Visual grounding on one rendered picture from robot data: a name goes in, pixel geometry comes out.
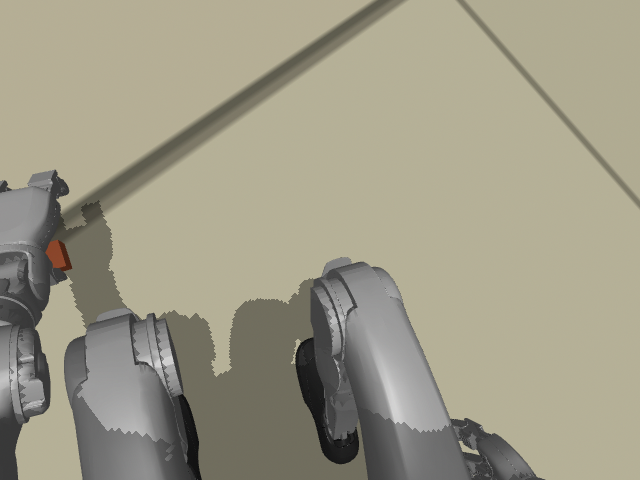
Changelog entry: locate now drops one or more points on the left robot foot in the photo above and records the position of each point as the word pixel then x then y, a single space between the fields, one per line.
pixel 192 438

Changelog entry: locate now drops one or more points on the left robot hand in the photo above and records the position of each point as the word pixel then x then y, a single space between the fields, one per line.
pixel 30 215

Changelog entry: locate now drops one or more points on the right robot foot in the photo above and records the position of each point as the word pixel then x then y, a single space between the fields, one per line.
pixel 338 451

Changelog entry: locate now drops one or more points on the left robot arm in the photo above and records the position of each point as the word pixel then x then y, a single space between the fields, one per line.
pixel 24 373

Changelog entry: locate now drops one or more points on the right robot hand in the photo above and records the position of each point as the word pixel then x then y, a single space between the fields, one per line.
pixel 497 460

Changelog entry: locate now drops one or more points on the small box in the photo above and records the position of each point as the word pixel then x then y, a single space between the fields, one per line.
pixel 58 255

